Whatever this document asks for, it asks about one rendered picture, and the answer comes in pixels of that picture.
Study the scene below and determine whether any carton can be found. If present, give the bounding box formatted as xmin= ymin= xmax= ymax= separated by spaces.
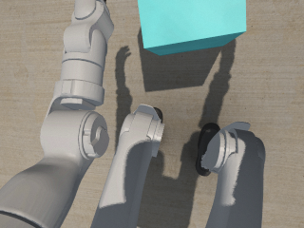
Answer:
xmin=138 ymin=0 xmax=247 ymax=56

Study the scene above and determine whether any robot left foot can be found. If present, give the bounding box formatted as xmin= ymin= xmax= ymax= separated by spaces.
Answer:
xmin=154 ymin=107 xmax=163 ymax=124

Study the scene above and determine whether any left robot upper arm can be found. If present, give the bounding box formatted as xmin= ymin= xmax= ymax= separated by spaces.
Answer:
xmin=0 ymin=110 xmax=110 ymax=228

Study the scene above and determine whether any robot foot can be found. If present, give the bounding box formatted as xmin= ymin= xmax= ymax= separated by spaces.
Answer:
xmin=154 ymin=107 xmax=163 ymax=124
xmin=195 ymin=123 xmax=220 ymax=177

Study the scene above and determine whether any robot left forearm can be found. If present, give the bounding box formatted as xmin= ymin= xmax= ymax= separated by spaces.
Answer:
xmin=40 ymin=0 xmax=115 ymax=142

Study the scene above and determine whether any robot right foot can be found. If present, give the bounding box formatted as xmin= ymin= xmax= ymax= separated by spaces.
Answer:
xmin=195 ymin=123 xmax=220 ymax=177

